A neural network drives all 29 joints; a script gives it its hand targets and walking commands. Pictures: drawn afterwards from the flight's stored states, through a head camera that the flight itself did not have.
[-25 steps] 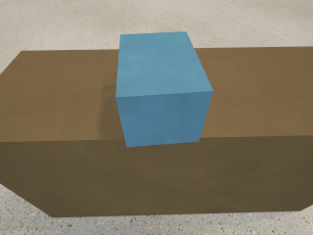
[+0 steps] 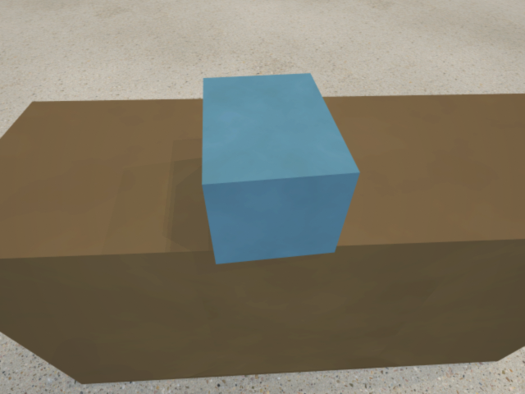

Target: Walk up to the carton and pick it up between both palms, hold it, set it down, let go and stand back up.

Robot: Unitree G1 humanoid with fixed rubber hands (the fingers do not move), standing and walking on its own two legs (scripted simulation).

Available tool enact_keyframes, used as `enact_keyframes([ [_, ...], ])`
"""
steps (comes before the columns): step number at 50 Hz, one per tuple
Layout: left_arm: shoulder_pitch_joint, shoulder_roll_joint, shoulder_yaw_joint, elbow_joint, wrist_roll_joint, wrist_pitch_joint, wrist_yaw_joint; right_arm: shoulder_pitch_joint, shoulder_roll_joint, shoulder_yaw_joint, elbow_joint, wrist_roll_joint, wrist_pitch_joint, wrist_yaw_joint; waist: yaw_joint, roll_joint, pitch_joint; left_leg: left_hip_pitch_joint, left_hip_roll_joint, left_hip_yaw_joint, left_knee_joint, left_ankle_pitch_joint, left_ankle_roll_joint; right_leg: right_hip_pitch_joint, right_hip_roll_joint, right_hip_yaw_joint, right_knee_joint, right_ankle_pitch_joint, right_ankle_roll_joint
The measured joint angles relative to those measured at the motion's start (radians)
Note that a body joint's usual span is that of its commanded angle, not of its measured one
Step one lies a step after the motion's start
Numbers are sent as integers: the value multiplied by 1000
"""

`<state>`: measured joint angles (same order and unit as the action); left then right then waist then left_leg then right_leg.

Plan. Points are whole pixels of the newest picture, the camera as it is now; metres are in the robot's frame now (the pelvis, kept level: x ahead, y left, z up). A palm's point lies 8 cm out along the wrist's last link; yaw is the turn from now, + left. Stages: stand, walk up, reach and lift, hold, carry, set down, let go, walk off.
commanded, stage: walk up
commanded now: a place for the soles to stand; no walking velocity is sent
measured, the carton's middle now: (266, 161) +0.49 +0.00 +0.10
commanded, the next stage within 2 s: reach and lift in 1.66 s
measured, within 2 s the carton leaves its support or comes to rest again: neither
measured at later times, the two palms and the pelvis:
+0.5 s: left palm out of the picture +0.08 +0.23 -0.14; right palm out of the picture +0.05 -0.26 -0.14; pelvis +0.02 -0.01 +0.00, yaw -2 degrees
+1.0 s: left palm out of the picture +0.08 +0.24 -0.14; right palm out of the picture +0.03 -0.27 -0.14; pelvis +0.02 +0.00 +0.00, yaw -5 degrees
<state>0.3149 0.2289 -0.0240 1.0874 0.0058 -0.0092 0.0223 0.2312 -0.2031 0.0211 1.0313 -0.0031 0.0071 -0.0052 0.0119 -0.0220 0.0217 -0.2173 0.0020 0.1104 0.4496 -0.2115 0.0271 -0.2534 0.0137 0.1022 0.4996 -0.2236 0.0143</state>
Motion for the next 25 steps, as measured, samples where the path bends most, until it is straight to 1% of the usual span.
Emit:
enact_keyframes([
  [8,-24,-25,-12,-3,-6,-8,3,-38,-14,9,12,-1,-9,-3,-4,9,10,-1,17,1,13,-21,-14,-2,17,3,8,-15,-14],
  [13,-55,-25,-12,-17,-9,-7,5,-41,-18,13,23,-3,-8,-7,-9,-2,9,6,23,6,18,-34,-21,-1,24,8,19,-28,-20],
  [25,-107,-5,-4,-32,-10,-1,6,-31,-30,15,34,-3,-5,-10,-19,-4,16,19,35,23,22,-51,-28,3,36,24,24,-38,-25],
])
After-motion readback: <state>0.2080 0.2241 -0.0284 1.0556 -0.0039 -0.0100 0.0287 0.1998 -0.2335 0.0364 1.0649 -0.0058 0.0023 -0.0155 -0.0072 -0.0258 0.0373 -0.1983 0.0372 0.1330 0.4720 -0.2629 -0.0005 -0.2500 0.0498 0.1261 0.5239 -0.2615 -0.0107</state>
